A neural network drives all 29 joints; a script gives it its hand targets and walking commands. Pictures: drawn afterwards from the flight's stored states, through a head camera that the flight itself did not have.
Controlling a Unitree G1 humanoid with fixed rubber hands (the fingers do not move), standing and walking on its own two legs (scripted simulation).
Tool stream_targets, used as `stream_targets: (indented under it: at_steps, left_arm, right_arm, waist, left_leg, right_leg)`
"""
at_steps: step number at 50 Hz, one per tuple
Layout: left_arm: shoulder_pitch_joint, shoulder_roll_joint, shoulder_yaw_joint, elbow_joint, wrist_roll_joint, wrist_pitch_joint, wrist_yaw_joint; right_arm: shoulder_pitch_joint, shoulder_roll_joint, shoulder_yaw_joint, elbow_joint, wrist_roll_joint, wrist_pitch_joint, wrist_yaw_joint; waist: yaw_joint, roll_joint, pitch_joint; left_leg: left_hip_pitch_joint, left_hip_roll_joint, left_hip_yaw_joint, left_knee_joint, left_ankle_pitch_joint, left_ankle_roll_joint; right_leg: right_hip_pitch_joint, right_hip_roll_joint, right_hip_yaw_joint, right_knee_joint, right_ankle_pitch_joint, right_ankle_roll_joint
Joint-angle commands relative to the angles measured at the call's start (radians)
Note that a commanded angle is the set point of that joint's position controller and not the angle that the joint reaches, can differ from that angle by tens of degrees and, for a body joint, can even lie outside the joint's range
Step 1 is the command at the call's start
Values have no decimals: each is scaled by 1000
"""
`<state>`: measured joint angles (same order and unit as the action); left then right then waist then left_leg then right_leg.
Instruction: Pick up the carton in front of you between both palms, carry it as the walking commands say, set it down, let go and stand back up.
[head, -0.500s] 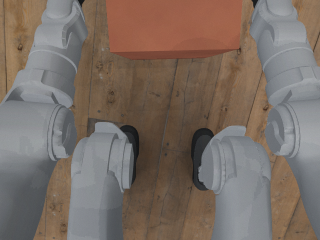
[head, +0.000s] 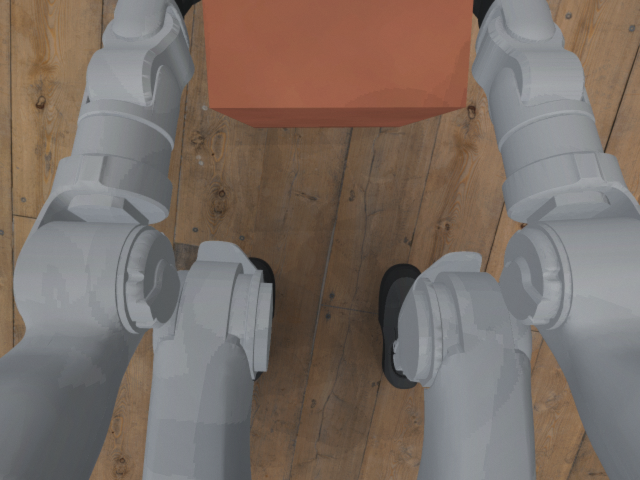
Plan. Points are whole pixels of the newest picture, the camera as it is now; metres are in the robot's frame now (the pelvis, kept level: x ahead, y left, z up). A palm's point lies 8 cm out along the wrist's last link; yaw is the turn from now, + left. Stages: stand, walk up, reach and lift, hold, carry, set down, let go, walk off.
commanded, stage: reach and lift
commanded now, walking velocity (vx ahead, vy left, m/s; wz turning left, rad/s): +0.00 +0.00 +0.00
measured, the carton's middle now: (331, 23) +0.55 +0.02 -0.23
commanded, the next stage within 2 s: none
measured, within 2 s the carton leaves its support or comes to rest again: neither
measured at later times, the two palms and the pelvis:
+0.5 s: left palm out of the picture +0.49 +0.16 +0.05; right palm out of the picture +0.50 -0.14 +0.05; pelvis -0.02 +0.00 +0.11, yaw +0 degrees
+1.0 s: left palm out of the picture +0.45 +0.16 +0.20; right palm out of the picture +0.46 -0.14 +0.20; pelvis +0.03 +0.00 +0.23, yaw +0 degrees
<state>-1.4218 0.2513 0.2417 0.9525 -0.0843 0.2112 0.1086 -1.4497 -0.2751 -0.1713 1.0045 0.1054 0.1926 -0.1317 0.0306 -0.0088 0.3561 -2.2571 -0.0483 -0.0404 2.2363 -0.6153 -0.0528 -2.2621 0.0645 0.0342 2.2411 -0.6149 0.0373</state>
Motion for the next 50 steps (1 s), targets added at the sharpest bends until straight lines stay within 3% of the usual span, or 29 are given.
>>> stream_targets:
  at_steps: [1, 2, 3, 6, 9, 12, 15, 18, 24, 33, 40, 50]
  left_arm:
    - [-636, -1074, -414, -325, -140, 0, -281]
    - [-633, -1090, -428, -361, -141, 13, -278]
    - [-636, -1116, -444, -392, -140, 26, -275]
    - [-574, -1174, -473, -430, -113, 60, -261]
    - [-482, -1203, -412, -328, -40, 94, -268]
    - [-402, -1202, -268, -176, 79, 119, -282]
    - [-392, -1184, -163, -120, 163, 129, -292]
    - [-418, -1182, -127, -118, 193, 128, -298]
    - [-430, -1233, -151, -151, 191, 147, -309]
    - [-312, -1344, -314, -261, 108, 184, -323]
    - [-151, -1378, -373, -277, 94, 174, -320]
    - [60, -1394, -369, -251, 132, 135, -312]
  right_arm:
    - [-662, 1076, 384, -364, 113, -3, 279]
    - [-662, 1101, 396, -407, 109, 7, 272]
    - [-641, 1120, 406, -439, 101, 21, 269]
    - [-574, 1188, 419, -479, 68, 58, 251]
    - [-461, 1230, 352, -366, 1, 98, 267]
    - [-379, 1227, 210, -203, -104, 128, 295]
    - [-376, 1210, 100, -138, -181, 138, 311]
    - [-395, 1209, 58, -126, -213, 138, 318]
    - [-401, 1246, 71, -160, -216, 156, 329]
    - [-292, 1354, 231, -289, -144, 192, 344]
    - [-138, 1403, 305, -321, -118, 183, 337]
    - [76, 1426, 305, -302, -153, 145, 322]
  waist:
    - [12, -28, -1714]
    - [11, -27, -1814]
    - [-10, -35, -1886]
    - [-13, -17, -1933]
    - [-11, -6, -1679]
    - [-5, -7, -1382]
    - [1, -14, -1300]
    - [-1, -12, -1325]
    - [-9, 7, -1468]
    - [-16, 11, -1646]
    - [-12, -4, -1544]
    - [-13, -3, -1351]
  left_leg:
    - [773, -80, 131, -156, 659, 24]
    - [797, -87, 134, -165, 692, 20]
    - [798, -92, 142, -174, 700, 15]
    - [818, -109, 145, -233, 664, 4]
    - [717, -114, 138, -321, 479, 6]
    - [580, -116, 146, -413, 267, 19]
    - [556, -119, 148, -485, 191, 28]
    - [596, -119, 144, -535, 176, 31]
    - [731, -119, 143, -620, 183, 28]
    - [944, -123, 137, -721, 317, 10]
    - [1031, -126, 112, -819, 361, 9]
    - [1196, -120, 68, -1006, 361, 19]
  right_leg:
    - [817, 81, -113, -158, 637, -29]
    - [870, 84, -117, -166, 674, -26]
    - [909, 90, -117, -179, 705, -22]
    - [897, 101, -127, -233, 657, -9]
    - [728, 106, -135, -325, 448, -9]
    - [575, 109, -130, -417, 246, -13]
    - [554, 111, -128, -486, 173, -19]
    - [582, 112, -128, -539, 152, -23]
    - [690, 112, -133, -625, 153, -24]
    - [912, 114, -128, -721, 293, -10]
    - [1030, 116, -99, -824, 345, -1]
    - [1203, 109, -50, -1016, 350, -5]
